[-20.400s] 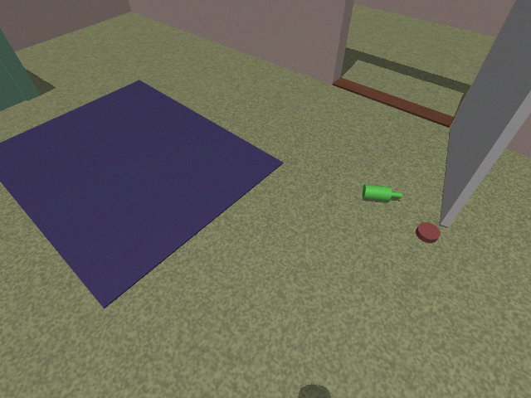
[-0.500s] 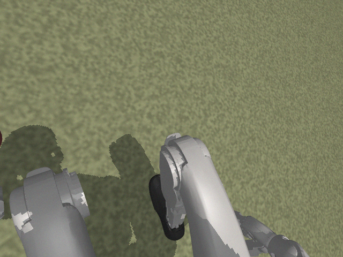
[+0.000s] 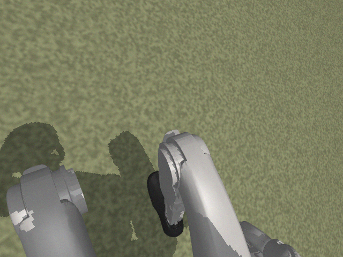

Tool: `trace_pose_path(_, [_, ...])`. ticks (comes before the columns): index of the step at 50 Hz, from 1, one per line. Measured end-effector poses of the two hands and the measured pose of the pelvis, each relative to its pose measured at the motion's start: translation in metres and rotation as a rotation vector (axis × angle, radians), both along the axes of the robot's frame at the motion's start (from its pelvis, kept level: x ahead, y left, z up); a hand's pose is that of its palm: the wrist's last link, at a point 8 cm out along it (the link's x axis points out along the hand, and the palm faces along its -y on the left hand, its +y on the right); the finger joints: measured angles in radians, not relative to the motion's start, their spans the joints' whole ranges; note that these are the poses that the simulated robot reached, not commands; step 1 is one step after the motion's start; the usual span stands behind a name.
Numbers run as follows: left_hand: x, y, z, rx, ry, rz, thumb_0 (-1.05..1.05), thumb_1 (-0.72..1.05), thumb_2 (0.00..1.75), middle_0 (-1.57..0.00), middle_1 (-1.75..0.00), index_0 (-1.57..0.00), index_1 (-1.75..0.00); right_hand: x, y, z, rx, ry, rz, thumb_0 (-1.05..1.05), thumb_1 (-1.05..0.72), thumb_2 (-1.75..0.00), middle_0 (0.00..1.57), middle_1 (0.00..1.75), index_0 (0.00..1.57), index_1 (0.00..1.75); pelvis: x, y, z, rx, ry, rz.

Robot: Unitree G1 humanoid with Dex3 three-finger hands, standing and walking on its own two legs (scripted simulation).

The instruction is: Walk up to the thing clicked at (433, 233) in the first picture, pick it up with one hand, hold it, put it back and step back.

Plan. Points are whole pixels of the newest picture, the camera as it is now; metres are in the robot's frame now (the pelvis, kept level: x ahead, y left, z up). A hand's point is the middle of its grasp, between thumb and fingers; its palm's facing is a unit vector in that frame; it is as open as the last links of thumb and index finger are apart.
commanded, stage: close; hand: left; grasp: from above
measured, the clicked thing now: out of the picture +0.41 +0.33 -0.28
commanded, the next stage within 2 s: settle in 1.72 s
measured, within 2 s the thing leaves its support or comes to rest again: neither
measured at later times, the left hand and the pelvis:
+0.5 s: hand out of the picture +0.40 +0.34 -0.25, palm faces -0.45 -0.22 -0.87, open 13.1 cm; pelvis +0.00 +0.00 +0.00, yaw +0 degrees
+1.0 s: hand out of the picture +0.40 +0.32 -0.26, palm faces -0.38 -0.16 -0.91, open 12.4 cm; pelvis +0.00 +0.00 +0.01, yaw -1 degrees
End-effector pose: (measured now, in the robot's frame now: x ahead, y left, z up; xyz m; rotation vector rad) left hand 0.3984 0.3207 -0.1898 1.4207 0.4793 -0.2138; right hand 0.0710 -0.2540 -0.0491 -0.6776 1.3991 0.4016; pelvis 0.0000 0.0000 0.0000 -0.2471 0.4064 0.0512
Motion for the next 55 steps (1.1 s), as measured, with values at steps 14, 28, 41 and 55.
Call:
trace_pose_path(14, [0.007,0.006,-0.004,0.061,-0.025,0.164,0.01,-0.41,0.86,-0.10,-1.03,-0.12,-1.00,0.000,-0.012,0.026,-0.048,-0.036,-0.023,0.00,-0.89,-0.90,0.20,0.30,0.20,0.30,-0.002,0.004,0.005,-0.012,0.034,-0.007])
trace_pose_path(28, [0.004,0.023,-0.005,0.001,0.066,0.116,0.00,-0.28,0.78,-0.18,-1.01,-0.21,-0.97,0.001,0.004,0.004,0.000,-0.003,0.019,0.00,-0.89,-0.90,0.20,0.30,0.19,0.30,-0.001,0.003,0.000,-0.013,0.010,0.005])
trace_pose_path(41, [0.001,-0.007,-0.003,0.034,-0.040,-0.024,0.00,-0.18,0.71,-0.24,-0.94,-0.28,-0.89,0.004,0.002,0.014,-0.019,-0.036,0.003,0.00,-0.88,-0.89,0.20,0.30,0.20,0.30,-0.003,0.003,0.007,-0.015,0.004,-0.007])
trace_pose_path(55, [0.013,0.011,-0.006,0.022,0.001,0.195,0.00,-0.17,0.60,-0.35,-0.84,-0.37,-0.77,-0.002,-0.013,0.029,-0.043,-0.024,-0.002,0.00,-0.88,-0.90,0.20,0.30,0.20,0.30,-0.002,0.004,0.006,-0.016,0.031,0.001])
